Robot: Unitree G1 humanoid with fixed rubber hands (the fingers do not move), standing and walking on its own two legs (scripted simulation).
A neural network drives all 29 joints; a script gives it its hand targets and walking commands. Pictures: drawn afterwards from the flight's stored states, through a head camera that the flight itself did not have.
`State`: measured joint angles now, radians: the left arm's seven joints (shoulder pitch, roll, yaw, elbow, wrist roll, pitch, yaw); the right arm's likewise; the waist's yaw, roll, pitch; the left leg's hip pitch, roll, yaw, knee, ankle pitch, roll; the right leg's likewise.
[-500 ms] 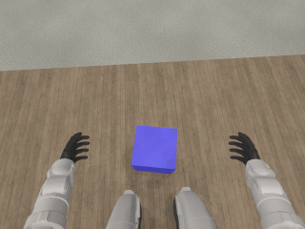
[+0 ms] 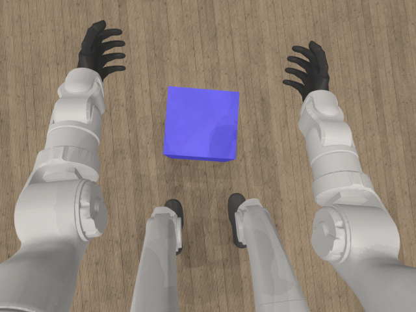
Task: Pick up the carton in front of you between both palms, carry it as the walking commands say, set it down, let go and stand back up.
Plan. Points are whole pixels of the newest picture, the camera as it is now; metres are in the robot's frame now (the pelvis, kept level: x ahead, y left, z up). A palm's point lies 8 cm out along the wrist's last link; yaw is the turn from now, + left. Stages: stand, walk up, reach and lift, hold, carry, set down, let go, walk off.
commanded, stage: reach and lift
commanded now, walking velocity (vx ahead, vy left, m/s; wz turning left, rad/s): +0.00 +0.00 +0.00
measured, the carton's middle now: (200, 129) +0.47 -0.01 -0.51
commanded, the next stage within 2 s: none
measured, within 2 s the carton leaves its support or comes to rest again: leaves its support in 1.66 s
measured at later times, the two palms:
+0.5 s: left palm (130, 114) +0.50 +0.18 -0.33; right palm (276, 122) +0.45 -0.21 -0.33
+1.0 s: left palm (145, 120) +0.51 +0.16 -0.45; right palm (262, 123) +0.47 -0.20 -0.44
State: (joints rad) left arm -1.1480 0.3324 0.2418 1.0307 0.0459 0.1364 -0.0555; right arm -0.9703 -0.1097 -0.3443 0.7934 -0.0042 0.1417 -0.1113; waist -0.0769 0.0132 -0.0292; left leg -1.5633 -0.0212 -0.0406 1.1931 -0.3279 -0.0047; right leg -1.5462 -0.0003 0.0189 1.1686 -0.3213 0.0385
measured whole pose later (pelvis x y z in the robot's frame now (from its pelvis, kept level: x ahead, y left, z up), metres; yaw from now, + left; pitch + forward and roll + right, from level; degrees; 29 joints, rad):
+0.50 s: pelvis -0.01 +0.00 -0.17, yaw -2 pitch +49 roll -3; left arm -1.09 0.37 0.10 0.91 -0.12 0.05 0.04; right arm -0.97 -0.19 -0.22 0.78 0.17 0.03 -0.13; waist -0.05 0.00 0.00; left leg -2.18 -0.03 -0.06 1.86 -0.53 -0.02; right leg -2.16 0.04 0.02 1.82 -0.51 0.05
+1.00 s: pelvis -0.03 +0.00 -0.26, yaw -3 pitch +38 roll -2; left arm -1.37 0.44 -0.03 1.14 -0.23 -0.01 0.08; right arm -1.29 -0.29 -0.07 1.08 0.34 -0.01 -0.16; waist -0.05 -0.05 0.32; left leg -2.30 -0.01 -0.05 2.19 -0.55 -0.02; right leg -2.29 0.06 0.02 2.15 -0.52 0.06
